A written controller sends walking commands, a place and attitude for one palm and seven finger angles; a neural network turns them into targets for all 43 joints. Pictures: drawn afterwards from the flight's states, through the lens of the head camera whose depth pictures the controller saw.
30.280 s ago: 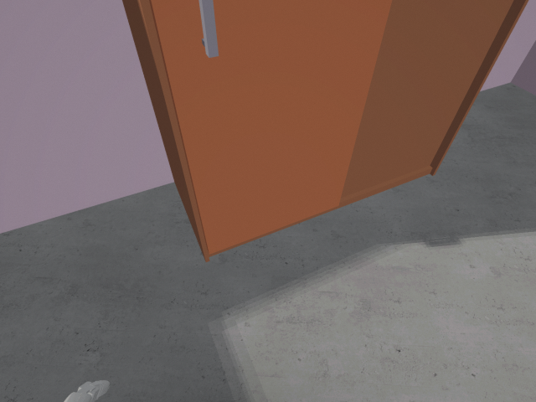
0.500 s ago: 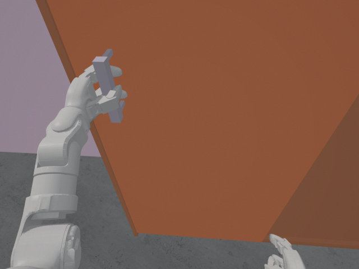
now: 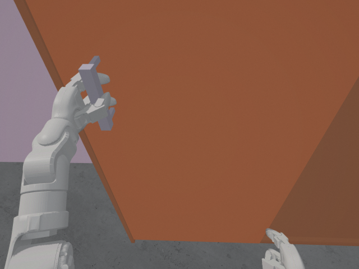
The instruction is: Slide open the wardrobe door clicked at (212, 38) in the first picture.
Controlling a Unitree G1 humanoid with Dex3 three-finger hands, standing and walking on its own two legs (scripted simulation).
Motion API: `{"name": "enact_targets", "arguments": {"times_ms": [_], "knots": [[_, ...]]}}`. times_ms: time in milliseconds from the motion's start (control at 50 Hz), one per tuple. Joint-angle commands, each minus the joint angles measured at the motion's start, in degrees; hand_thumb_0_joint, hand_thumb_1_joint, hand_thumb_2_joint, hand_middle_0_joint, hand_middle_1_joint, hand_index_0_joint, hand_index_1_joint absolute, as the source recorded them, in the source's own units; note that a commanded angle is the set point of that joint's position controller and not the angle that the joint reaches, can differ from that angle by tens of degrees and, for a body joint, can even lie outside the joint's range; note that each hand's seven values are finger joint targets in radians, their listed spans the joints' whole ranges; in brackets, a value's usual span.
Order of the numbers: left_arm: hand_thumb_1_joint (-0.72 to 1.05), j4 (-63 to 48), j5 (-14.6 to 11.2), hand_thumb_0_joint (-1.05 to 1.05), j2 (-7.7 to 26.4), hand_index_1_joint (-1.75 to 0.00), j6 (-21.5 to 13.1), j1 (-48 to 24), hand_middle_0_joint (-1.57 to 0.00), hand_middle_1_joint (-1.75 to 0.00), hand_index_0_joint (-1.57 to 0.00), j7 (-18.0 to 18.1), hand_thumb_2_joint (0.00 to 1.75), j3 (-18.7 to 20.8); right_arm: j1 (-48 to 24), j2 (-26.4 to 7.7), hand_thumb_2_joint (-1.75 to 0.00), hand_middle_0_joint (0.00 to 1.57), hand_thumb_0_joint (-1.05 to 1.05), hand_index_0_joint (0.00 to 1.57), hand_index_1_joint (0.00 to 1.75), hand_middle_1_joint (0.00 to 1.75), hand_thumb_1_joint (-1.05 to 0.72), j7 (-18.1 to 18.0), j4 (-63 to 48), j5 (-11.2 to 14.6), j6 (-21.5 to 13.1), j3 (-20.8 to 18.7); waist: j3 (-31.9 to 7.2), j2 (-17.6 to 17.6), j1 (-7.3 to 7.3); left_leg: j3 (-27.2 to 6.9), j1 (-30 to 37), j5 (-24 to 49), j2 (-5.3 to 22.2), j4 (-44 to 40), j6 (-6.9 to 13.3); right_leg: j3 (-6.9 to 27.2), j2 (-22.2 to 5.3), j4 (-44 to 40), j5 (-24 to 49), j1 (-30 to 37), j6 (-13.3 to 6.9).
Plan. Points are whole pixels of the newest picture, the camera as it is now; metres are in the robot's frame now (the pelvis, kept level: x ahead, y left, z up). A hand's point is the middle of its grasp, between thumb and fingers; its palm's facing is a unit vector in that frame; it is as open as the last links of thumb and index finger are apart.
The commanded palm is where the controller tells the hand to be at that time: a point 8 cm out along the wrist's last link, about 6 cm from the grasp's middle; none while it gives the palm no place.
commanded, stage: grip the handle and tug to test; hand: left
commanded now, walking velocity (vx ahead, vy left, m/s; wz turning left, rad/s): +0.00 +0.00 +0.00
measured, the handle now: (101, 94) +0.43 +0.20 +0.21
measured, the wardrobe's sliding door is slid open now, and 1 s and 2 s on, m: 0.00 0.02 0.14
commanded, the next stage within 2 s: tug the door sideways, standing still in 0.14 s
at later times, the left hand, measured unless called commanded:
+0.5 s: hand (103, 107) +0.37 +0.17 +0.22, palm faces +0.06 -1.00 -0.03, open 6.0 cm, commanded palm +0.34 +0.20 +0.22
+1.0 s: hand (112, 110) +0.37 +0.16 +0.21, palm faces +0.07 -0.99 -0.12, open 6.3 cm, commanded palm +0.35 +0.19 +0.22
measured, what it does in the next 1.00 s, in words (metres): stands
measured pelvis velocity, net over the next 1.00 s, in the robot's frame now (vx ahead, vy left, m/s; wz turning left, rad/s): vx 0.00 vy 0.02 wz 0.04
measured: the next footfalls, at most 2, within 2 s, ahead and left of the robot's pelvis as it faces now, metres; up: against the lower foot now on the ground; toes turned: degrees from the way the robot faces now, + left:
right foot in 1.30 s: +0.09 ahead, -0.18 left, +0.00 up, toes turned -3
right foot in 1.82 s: +0.15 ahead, -0.32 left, +0.00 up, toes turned +0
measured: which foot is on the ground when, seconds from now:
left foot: down 0.00-1.00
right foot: down 0.00-0.98, up 1.00-1.00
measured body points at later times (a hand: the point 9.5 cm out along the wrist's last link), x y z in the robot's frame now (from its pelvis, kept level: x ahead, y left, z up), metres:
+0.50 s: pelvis +0.03 +0.00 +0.00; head +0.03 -0.02 +0.45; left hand +0.36 +0.23 +0.22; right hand +0.24 -0.22 -0.09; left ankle -0.02 +0.12 -0.74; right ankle -0.06 -0.09 -0.74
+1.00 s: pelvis +0.00 +0.02 -0.01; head +0.01 +0.01 +0.44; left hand +0.36 +0.21 +0.22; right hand +0.23 -0.15 -0.09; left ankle -0.02 +0.12 -0.74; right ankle -0.06 -0.10 -0.74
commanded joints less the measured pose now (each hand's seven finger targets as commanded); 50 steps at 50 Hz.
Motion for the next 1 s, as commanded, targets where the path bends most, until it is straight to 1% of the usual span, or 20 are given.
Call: {"name": "enact_targets", "arguments": {"times_ms": [0, 40, 80, 220, 260, 300, 320, 360, 400, 460, 600, 660, 720, 800, 860, 880, 900, 920, 940, 980], "knots": [[0.9, -19.04, -1.42, 0.0, 13.39, -1.4, -3.3, -11.36, -0.45, -1.4, -0.45, -1.98, 0.9, 6.4, -9.7, -6.14, -0.9, 0.2, 0.0, 0.2, 0.3, 0.3, -0.9, 0.11, -10.61, -0.21, -2.55, -2.95, -17.61, -1.9, 5.2, -3.25, 9.58, 30.42, -0.69, 2.12, 2.17, 0.35, -0.74, 2.01, 39.48, 5.28, 0.6], [0.9, -23.38, -1.59, 0.0, 12.89, -1.4, -2.96, -7.72, -0.45, -1.4, -0.45, -1.94, 0.9, 6.88, -10.26, -5.8, -0.9, 0.2, 0.0, 0.2, 0.3, 0.3, -0.9, 0.3, -11.56, -0.19, -2.52, -2.88, -19.28, -2.24, 5.61, -3.14, 9.87, 33.23, -0.72, 2.53, 2.25, 0.37, -0.88, 2.84, 43.12, 6.56, 0.79], [0.9, -25.55, -1.65, 0.0, 10.53, -1.4, -2.03, -5.8, -0.45, -1.4, -0.45, -2.05, 0.9, 4.78, -10.48, -5.57, -0.9, 0.2, 0.0, 0.2, 0.3, 0.3, -0.9, 0.57, -11.79, -0.12, -2.3, -2.69, -18.07, -1.71, 5.37, -3.13, 10.13, 34.87, -0.52, 2.73, 2.15, 0.0, -0.77, 2.96, 43.27, 5.5, 0.82], [0.9, -34.35, -2.54, 0.0, 12.51, -1.4, -0.54, 2.7, -0.45, -1.4, -0.45, -2.23, 0.9, 7.9, -10.83, -5.45, -0.9, 0.2, 0.0, 0.2, 0.3, 0.3, -0.9, 1.0, -12.58, -0.36, -2.43, -2.8, -19.23, -2.06, 6.04, -3.33, 10.12, 37.65, -0.33, 3.2, 2.1, 0.02, -0.87, 3.71, 46.45, 6.4, 1.29], [0.9, -30.79, -2.53, 0.0, 14.27, -1.4, 0.03, -4.14, -0.45, -1.4, -0.45, -1.92, 0.9, 8.92, -10.76, -5.74, -0.9, 0.2, 0.0, 0.2, 0.3, 0.3, -0.9, 0.64, -11.06, -0.43, -2.5, -2.74, -16.72, -2.24, 5.15, -3.38, 9.43, 34.13, -0.7, 2.87, 1.88, 0.03, -0.4, 2.85, 43.52, 4.3, 1.11], [0.9, -31.73, -2.57, 0.0, 9.57, -1.4, 0.04, -10.26, -0.45, -1.4, -0.45, -1.67, 0.9, 3.41, -10.93, -5.64, -0.9, 0.2, 0.0, 0.2, 0.3, 0.3, -0.9, 0.39, -10.43, -0.4, -3.44, -2.75, -15.24, -1.35, 3.61, -3.96, 10.68, 33.35, -0.5, 3.19, 1.85, -0.13, -0.24, 2.5, 39.58, 1.96, 0.85], [0.9, -31.83, -2.49, 0.0, 9.15, -1.4, 0.13, -12.25, -0.45, -1.4, -0.45, -1.23, 0.9, 3.07, -11.05, -5.52, -0.9, 0.2, 0.0, 0.2, 0.3, 0.3, -0.9, 0.3, -9.9, -0.39, -4.14, -2.75, -15.02, 0.25, 3.36, -4.35, 11.31, 34.1, -0.53, 3.53, 1.74, -0.26, -0.12, 2.33, 38.68, 0.83, 0.77], [0.9, -30.66, -2.02, 0.0, 6.8, -1.4, 0.89, -13.31, -0.45, -1.4, -0.45, -0.34, 0.9, 0.91, -10.56, -5.47, -0.9, 0.2, 0.0, 0.2, 0.3, 0.3, -0.9, 0.15, -9.19, -0.61, -4.66, -2.8, -15.26, 0.89, 3.16, -4.61, 12.14, 36.66, -0.74, 4.5, 1.64, -0.39, -0.27, 2.74, 39.79, -0.03, 0.91], [0.9, -30.56, -1.41, 0.0, 3.28, -1.4, 1.66, -16.98, -0.45, -1.4, -0.45, 0.17, 0.9, -3.91, -9.92, -5.55, -0.9, 0.2, 0.0, 0.2, 0.3, 0.3, -0.9, -0.1, -8.18, -0.86, -4.95, -2.93, -15.44, 0.42, 1.84, -4.57, 13.0, 39.85, -0.74, 5.79, 1.8, -0.54, -0.68, 3.6, 43.29, -0.09, 1.32], [0.9, -31.93, -0.2, 0.0, 1.21, -1.4, 2.33, -20.47, -0.45, -1.4, -0.45, 0.83, 0.9, -7.04, -9.53, -5.33, -0.9, 0.2, 0.0, 0.2, 0.3, 0.3, -0.9, -0.47, -7.69, -1.42, -5.24, -3.02, -19.73, -0.58, 1.69, -5.31, 14.58, 43.7, -1.07, 6.81, 1.94, -1.02, -0.93, 5.08, 46.06, 1.03, 1.49], [0.9, -31.01, 1.18, 0.0, -5.79, -1.4, -0.78, -26.5, -0.45, -1.4, -0.45, 1.36, 0.9, -15.48, -11.62, -4.37, -0.9, 0.2, 0.0, 0.2, 0.3, 0.3, -0.9, -0.47, -6.73, -2.03, -6.08, -2.41, -15.87, -2.88, 0.58, -7.43, 14.65, 32.1, -0.88, 4.46, 1.36, -1.07, -0.76, 3.11, 32.92, -2.56, 0.32], [0.9, -27.91, 1.58, 0.0, -9.23, -1.4, -0.62, -27.83, -0.45, -1.4, -0.45, 1.35, 0.9, -17.9, -10.94, -3.71, -0.9, 0.2, 0.0, 0.2, 0.3, 0.3, -0.9, -0.1, -6.34, -2.49, -6.0, -2.1, -16.4, -1.64, 0.28, -7.66, 15.51, 38.94, -1.15, 5.99, 1.72, -1.4, -0.87, 4.78, 38.25, -2.27, 0.57], [0.9, -28.82, 1.82, 0.0, -10.46, -1.4, 0.01, -30.99, -0.45, -1.4, -0.45, 1.18, 0.9, -19.77, -10.66, -3.39, -0.9, 0.2, 0.0, 0.2, 0.3, 0.3, -0.9, 0.37, -6.39, -2.5, -5.85, -2.06, -20.38, 0.08, 0.41, -8.61, 18.32, 45.24, -0.73, 7.46, 1.22, -1.72, -0.83, 5.95, 38.7, -2.98, 0.62], [0.9, -24.69, 2.93, 0.0, -13.28, -1.4, -1.08, -33.17, -0.45, -1.4, -0.45, 2.55, 0.9, -22.43, -11.4, -3.02, -0.9, 0.2, 0.0, 0.2, 0.3, 0.3, -0.9, 0.85, -6.11, -2.5, -5.65, -2.25, -18.62, -4.28, -0.09, -9.3, 16.31, 36.36, -0.4, 6.3, 0.65, -2.0, -0.58, 5.26, 31.72, -4.16, 0.26], [0.9, -21.89, 3.4, 0.0, -14.46, -1.4, -2.5, -38.62, -0.45, -1.4, -0.45, 3.58, 0.9, -23.66, -11.82, -2.61, -0.9, 0.2, 0.0, 0.2, 0.3, 0.3, -0.9, 1.17, -5.75, -2.44, -5.44, -1.78, -16.55, -2.41, -0.76, -9.63, 14.77, 29.79, -1.05, 5.11, 0.32, -1.91, -0.51, 4.64, 27.14, -5.31, -0.21], [0.9, -19.84, 6.94, 0.0, 12.27, -1.4, -13.62, -33.96, -0.45, -1.4, -0.45, 9.28, 0.9, -4.02, -6.94, -5.49, -0.9, 0.2, 0.0, 0.2, 0.3, 0.3, -0.9, -0.13, -6.44, -3.1, -4.05, -2.5, -9.52, -5.44, 0.34, -10.88, 10.26, 25.74, 3.41, 6.28, 3.64, 1.36, -1.98, 3.44, 19.65, -11.76, 2.87], [0.9, -14.85, 7.85, 0.0, 7.4, -1.4, -17.96, -28.61, -0.45, -1.4, -0.45, 10.75, 0.9, -6.99, -6.87, -4.76, -0.9, 0.2, 0.0, 0.2, 0.3, 0.3, -0.9, -0.46, -4.48, -4.11, -3.19, -2.39, -8.47, -4.79, 1.15, -12.26, 9.34, 20.13, 4.09, 4.55, 3.56, 1.3, -2.04, 4.75, 15.85, -12.12, 2.33], [0.9, -13.14, 7.58, 0.0, -0.51, -1.4, -19.94, -24.95, -0.45, -1.4, -0.45, 10.51, 0.9, -13.27, -7.18, -3.55, -0.9, 0.2, 0.0, 0.2, 0.3, 0.3, -0.9, -0.52, -5.17, -4.23, -2.93, -2.5, -10.59, -4.92, 0.45, -14.09, 11.22, 19.7, 5.77, 4.41, 4.44, 0.45, -1.6, 8.06, 14.73, -13.11, 2.78], [0.9, -15.83, 7.03, 0.0, -3.03, -1.4, -21.74, -26.93, -0.45, -1.4, -0.45, 10.24, 0.9, -15.99, -7.14, -3.72, -0.9, 0.2, 0.0, 0.2, 0.3, 0.3, -0.9, -0.64, -5.77, -4.2, -2.89, -2.56, -13.96, -1.33, -0.49, -17.87, 14.25, 19.91, 9.18, 3.31, 5.77, -0.6, -0.11, 14.44, 9.67, -16.01, 3.06], [0.9, -20.12, 6.54, 0.0, -1.44, -1.4, -24.73, -33.52, -0.45, -1.4, -0.45, 10.98, 0.9, -15.51, -7.42, -3.67, -0.9, 0.2, 0.0, 0.2, 0.3, 0.3, -0.9, -0.83, -6.13, -4.5, -3.0, -3.36, -16.39, 10.0, -1.75, -28.54, 23.75, 30.29, 18.05, -0.05, 11.85, 1.95, 1.07, 32.12, -13.68, -28.91, 2.67]]}}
